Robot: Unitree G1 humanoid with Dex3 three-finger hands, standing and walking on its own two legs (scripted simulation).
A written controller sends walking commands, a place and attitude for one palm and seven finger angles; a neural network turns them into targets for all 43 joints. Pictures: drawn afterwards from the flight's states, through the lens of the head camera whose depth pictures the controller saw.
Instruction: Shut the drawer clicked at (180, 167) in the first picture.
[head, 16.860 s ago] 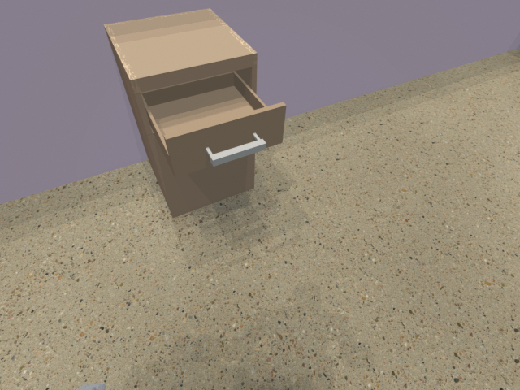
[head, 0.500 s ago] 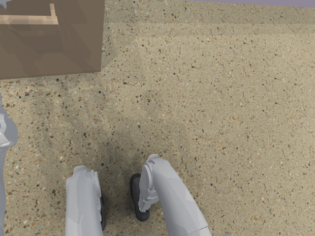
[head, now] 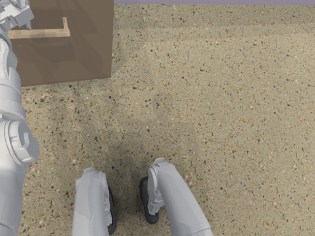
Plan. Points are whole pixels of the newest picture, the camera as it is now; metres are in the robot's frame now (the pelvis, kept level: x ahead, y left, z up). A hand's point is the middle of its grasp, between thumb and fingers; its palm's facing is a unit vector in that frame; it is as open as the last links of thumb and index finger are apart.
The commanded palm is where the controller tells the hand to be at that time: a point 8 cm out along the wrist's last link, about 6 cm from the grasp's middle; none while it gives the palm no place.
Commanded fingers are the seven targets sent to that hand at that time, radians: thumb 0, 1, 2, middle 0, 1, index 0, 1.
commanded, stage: pull the fist back off the drawer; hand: left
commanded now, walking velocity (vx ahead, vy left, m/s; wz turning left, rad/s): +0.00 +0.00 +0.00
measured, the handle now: out of the picture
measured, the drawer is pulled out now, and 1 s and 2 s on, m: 0.00 0.00 0.00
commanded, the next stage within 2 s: draw the hand back to the body in 0.12 s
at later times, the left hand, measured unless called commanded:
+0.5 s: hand out of the picture +0.49 +0.22 +0.11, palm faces +0.15 -0.99 -0.07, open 3.2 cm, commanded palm +0.46 +0.26 +0.12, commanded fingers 0.00 0.90 0.90 -1.40 -1.60 -1.40 -1.60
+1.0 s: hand out of the picture +0.35 +0.25 +0.24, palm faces +0.32 -0.90 -0.30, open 3.3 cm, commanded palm +0.30 +0.29 +0.27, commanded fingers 0.00 0.90 0.90 -1.40 -1.60 -1.40 -1.60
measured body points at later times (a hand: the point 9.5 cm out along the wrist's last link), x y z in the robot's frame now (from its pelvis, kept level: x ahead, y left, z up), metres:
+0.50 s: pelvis +0.05 -0.01 +0.09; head +0.23 +0.02 +0.50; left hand +0.47 +0.28 +0.12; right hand +0.14 -0.25 -0.04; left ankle +0.06 +0.08 -0.52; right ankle +0.07 -0.11 -0.52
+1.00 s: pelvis +0.09 +0.00 +0.19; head +0.11 +0.00 +0.64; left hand +0.33 +0.30 +0.26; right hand +0.27 -0.20 +0.10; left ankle +0.06 +0.08 -0.52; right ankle +0.07 -0.11 -0.52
